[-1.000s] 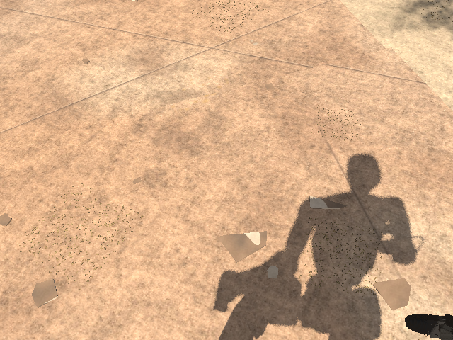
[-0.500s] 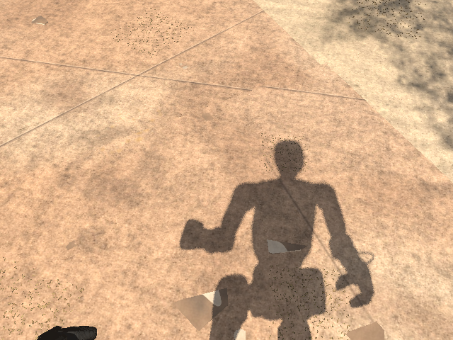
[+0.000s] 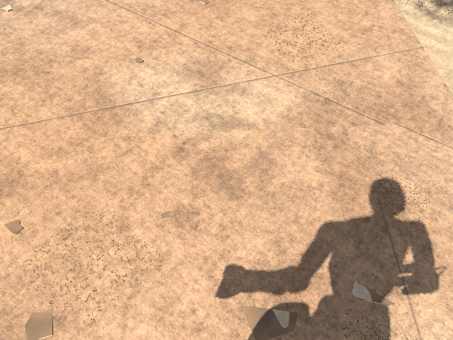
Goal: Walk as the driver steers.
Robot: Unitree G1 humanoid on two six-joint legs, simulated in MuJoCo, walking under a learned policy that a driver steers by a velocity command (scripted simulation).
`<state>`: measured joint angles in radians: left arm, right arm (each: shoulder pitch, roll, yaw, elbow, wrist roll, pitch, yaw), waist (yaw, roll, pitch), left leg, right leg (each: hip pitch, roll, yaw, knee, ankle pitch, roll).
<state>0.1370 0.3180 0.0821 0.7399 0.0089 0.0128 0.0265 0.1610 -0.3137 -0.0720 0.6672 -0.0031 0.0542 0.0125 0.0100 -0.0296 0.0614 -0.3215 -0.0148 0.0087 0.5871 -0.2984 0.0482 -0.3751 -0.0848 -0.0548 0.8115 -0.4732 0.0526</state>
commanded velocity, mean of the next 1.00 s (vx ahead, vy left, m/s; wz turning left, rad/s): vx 0.26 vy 0.00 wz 0.28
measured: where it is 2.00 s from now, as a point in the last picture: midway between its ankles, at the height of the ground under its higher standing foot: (158, 239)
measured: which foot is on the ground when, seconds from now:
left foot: down 0.00-0.42, up 0.44-0.82, down 0.84-1.00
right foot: up 0.00-0.40, down 0.42-0.86, up 0.88-1.00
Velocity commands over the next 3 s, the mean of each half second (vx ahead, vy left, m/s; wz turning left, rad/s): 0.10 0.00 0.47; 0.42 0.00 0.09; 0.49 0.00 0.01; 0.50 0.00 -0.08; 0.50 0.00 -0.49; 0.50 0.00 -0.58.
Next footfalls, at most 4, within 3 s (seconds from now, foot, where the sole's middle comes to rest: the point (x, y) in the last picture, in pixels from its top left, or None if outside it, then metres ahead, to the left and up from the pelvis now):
0.42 right None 0.08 -0.12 -0.77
0.84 left None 0.26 0.20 -0.77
1.36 right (206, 275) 0.63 0.06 -0.77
1.88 left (116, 212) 0.85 0.37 -0.77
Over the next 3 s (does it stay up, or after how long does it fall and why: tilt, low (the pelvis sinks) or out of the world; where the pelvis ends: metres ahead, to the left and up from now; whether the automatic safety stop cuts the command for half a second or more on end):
stays up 1.35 0.25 -0.03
